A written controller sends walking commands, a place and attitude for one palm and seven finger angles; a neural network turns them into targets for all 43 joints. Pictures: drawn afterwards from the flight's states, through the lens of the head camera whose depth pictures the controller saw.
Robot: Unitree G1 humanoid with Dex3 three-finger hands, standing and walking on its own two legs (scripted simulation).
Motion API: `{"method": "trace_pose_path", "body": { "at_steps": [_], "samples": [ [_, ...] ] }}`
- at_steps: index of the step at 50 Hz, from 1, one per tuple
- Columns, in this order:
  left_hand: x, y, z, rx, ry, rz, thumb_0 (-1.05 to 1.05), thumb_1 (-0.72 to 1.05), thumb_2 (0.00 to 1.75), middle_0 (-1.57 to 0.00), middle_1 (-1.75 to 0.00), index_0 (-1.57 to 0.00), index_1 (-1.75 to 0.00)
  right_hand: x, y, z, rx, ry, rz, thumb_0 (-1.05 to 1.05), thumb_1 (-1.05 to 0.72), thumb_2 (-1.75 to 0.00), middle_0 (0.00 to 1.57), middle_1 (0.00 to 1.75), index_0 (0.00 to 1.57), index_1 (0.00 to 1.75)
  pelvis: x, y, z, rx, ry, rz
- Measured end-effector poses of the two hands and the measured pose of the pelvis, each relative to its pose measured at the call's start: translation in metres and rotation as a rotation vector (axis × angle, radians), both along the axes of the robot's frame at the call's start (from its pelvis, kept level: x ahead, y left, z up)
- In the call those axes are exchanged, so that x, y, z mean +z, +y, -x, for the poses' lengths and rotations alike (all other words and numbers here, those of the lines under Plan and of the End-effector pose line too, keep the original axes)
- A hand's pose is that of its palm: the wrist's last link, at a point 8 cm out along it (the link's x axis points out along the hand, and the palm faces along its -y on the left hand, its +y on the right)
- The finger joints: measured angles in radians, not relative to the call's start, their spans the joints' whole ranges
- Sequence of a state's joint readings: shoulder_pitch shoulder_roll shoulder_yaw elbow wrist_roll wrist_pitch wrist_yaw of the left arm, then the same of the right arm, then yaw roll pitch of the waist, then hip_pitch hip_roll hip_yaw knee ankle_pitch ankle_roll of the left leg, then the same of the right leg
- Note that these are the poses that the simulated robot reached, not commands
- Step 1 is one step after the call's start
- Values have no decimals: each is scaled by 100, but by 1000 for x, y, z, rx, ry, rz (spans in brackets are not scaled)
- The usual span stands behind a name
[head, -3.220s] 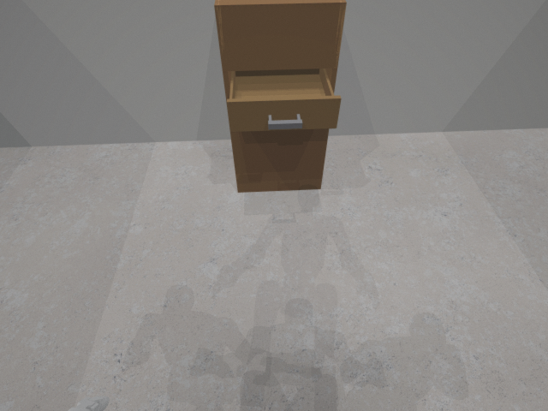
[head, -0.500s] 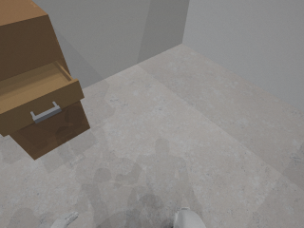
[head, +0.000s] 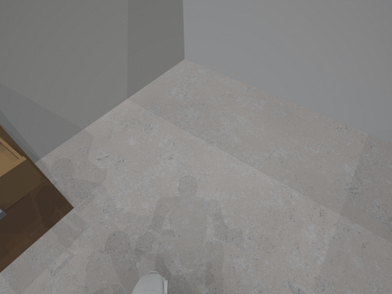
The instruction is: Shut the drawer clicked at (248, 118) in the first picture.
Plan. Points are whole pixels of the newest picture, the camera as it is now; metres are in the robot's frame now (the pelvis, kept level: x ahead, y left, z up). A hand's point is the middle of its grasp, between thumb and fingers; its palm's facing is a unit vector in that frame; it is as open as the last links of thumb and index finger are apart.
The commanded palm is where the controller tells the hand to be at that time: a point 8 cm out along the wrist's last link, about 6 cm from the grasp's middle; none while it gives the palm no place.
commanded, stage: walk to a spot facing it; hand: left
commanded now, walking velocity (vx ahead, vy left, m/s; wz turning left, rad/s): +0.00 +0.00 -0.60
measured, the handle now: out of the picture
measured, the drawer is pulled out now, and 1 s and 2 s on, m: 0.21 0.21 0.21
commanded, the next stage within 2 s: turn to face it in 0.56 s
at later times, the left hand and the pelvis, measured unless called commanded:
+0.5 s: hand (115, 258) +0.22 +0.23 -0.17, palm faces -0.25 -0.95 -0.19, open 7.4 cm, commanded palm none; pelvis +0.09 +0.05 +0.00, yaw -19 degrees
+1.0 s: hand (160, 234) +0.29 +0.12 -0.17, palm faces -0.35 -0.93 -0.14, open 7.4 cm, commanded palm none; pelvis +0.12 +0.02 -0.01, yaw -20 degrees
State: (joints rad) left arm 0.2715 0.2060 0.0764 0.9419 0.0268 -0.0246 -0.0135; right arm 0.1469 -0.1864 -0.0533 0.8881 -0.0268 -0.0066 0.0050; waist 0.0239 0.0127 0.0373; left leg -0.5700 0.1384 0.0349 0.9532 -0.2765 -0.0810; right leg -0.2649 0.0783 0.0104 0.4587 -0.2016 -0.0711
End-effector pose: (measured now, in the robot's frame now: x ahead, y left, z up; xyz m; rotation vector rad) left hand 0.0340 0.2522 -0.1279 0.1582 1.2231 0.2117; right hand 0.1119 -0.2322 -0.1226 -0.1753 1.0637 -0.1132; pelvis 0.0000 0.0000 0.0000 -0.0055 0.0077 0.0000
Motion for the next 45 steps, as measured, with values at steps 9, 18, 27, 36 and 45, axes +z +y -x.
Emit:
{"method": "trace_pose_path", "body": {
  "at_steps": [9,18,27,36,45],
  "samples": [
    [-24,51,-3,29,150,26,0,91,89,-20,-30,-20,-30,22,39,-89,16,-155,71,1,-91,-90,20,30,20,30,-10,45,-49,-104,-5,13],
    [-18,60,-97,-148,135,50,1,91,90,-20,-30,-19,-30,22,47,-30,-173,-3,74,1,-91,-90,20,30,20,30,5,59,-80,-228,-19,36],
    [-8,7,-220,-389,9,28,0,91,90,-20,-30,-19,-30,-3,32,83,-451,233,41,1,-92,-90,20,30,20,30,-1,44,-95,-354,-18,18],
    [8,-74,-298,-588,-180,-19,0,91,89,-20,-30,-20,-30,-34,14,147,-613,361,-24,1,-91,-90,19,30,20,30,-16,13,-97,-450,-22,2],
    [8,-97,-285,-579,-161,52,0,91,89,-20,-30,-20,-30,-24,29,111,-588,289,-70,1,-91,-90,19,30,20,30,-3,8,-110,-418,-29,10]
  ]
}}
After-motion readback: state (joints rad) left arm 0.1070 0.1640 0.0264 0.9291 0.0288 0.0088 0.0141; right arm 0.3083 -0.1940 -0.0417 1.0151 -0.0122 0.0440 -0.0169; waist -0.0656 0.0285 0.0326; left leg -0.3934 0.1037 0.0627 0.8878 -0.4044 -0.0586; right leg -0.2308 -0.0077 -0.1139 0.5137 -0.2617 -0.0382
